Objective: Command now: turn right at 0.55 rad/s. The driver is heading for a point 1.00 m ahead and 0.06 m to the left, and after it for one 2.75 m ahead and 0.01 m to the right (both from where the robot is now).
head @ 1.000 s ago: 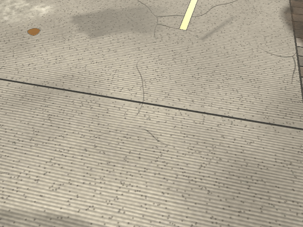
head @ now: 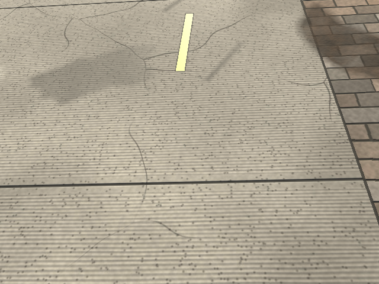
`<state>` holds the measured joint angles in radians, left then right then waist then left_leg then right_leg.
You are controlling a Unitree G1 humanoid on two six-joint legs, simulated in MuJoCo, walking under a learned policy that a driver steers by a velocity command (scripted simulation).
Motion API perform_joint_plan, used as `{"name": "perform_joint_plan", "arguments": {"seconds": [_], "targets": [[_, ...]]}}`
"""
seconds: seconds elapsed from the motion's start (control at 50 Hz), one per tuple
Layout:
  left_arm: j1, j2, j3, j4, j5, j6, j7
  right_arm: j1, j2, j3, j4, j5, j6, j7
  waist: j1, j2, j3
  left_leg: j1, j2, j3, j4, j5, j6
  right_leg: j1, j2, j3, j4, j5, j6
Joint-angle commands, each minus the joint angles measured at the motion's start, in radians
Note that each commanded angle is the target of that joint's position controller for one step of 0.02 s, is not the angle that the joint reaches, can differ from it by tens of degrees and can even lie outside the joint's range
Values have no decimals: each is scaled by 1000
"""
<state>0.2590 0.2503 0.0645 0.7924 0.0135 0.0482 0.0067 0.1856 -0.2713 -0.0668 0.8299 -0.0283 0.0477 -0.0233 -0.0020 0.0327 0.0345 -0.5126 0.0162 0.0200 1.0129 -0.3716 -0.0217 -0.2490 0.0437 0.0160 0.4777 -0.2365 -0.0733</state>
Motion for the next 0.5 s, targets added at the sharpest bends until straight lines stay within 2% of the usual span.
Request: {"name": "perform_joint_plan", "arguments": {"seconds": [0.02,0.08,0.1,0.14,0.16,0.2,0.26,0.28,0.3,0.32,0.34,0.36,0.38,0.4,0.42,0.46,0.5], "targets": [[-19,147,36,-74,-11,-22,0,17,-75,-21,-53,1,-10,5,-9,-114,-77,-86,-5,-42,74,27,-13,140,-220,258,-159,397,-150],[28,162,43,-68,-6,-23,5,-21,-67,-15,-76,8,-4,-2,21,-142,-64,-109,-6,-54,-24,9,-26,192,-221,308,-152,353,-162],[51,165,46,-65,-5,-22,6,-25,-71,-14,-83,5,-5,0,34,-148,-83,-99,-7,-54,-62,0,-27,202,-217,336,-174,207,-171],[67,172,49,-66,3,-19,1,-60,-81,-13,-100,-2,-10,8,57,-168,-68,-86,-12,-53,-136,-20,-26,183,-212,411,-232,-147,-190],[67,178,51,-68,7,-18,-2,-76,-84,-12,-110,-3,-14,12,63,-175,-51,-77,-18,-52,-173,-33,-23,166,-212,444,-249,-240,-196],[62,192,56,-71,13,-20,-8,-90,-83,-9,-123,-1,-28,17,63,-165,-32,-32,-31,-54,-242,-57,-13,129,-208,482,-252,-295,-202],[33,188,55,-74,16,-31,-16,-41,-71,-1,-117,7,-53,18,36,-158,-36,124,-51,-34,-359,-69,25,38,-190,483,-235,-297,-187],[4,182,52,-78,14,-34,-18,1,-64,2,-107,11,-61,16,6,-151,-32,232,-59,-23,-438,-44,43,-36,-170,467,-221,-300,-168],[-32,171,49,-83,7,-34,-17,74,-48,6,-83,13,-69,11,-45,-126,-24,384,-63,-4,-570,54,63,-136,-132,439,-186,-326,-138],[-42,140,41,-85,4,-39,-10,143,-58,3,-61,9,-79,1,-83,-78,-19,537,-40,-28,-656,81,76,-257,-78,400,-112,-372,-93],[-49,59,18,-102,0,-51,-7,226,-126,-6,-49,-7,-92,-10,-109,98,-33,648,164,-271,-793,-156,104,-389,18,269,129,-387,-34],[-67,44,10,-125,-3,-64,-5,243,-246,-31,-49,-16,-97,-9,-109,192,1,616,365,-661,-933,-441,182,-534,150,144,338,-319,-10],[-81,116,23,-127,22,-73,-8,199,-226,-36,-36,-20,-96,-7,-60,87,91,500,383,-671,-928,-463,232,-547,54,189,441,-226,-15],[-53,133,29,-103,22,-79,-21,139,-161,-20,-48,-2,-102,1,-19,53,115,472,322,-583,-917,-404,219,-530,30,188,470,-153,-8],[-22,135,30,-79,21,-83,-33,100,-127,-12,-54,7,-110,8,5,57,107,475,262,-476,-918,-294,189,-507,17,170,474,-98,9],[-18,125,27,-57,37,-81,-50,117,-96,-3,-41,11,-126,12,-2,88,60,491,191,-325,-913,-69,173,-472,4,114,515,-12,36],[-68,99,18,-70,36,-78,-57,176,-90,-3,-8,15,-137,21,-16,74,50,518,175,-262,-907,83,186,-501,-21,72,523,38,52]]}}
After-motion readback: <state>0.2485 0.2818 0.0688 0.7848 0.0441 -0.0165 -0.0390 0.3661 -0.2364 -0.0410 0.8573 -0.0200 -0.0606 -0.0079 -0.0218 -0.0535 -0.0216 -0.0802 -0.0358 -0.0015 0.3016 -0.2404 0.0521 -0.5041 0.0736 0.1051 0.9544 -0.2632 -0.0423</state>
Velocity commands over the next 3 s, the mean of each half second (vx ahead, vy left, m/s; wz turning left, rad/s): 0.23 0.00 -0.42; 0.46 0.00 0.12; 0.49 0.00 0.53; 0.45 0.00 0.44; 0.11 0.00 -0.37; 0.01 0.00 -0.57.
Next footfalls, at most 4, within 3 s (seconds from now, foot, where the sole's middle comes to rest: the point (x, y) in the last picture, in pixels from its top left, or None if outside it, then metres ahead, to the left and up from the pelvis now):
0.34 left None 0.08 0.12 -0.78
0.78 right None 0.32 -0.15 -0.78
1.32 left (210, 245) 0.62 0.01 -0.78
1.86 right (221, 164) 0.99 -0.05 -0.78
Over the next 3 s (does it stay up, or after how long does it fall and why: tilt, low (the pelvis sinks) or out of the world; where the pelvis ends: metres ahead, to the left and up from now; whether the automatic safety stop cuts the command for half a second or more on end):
stays up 0.90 -0.02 0.00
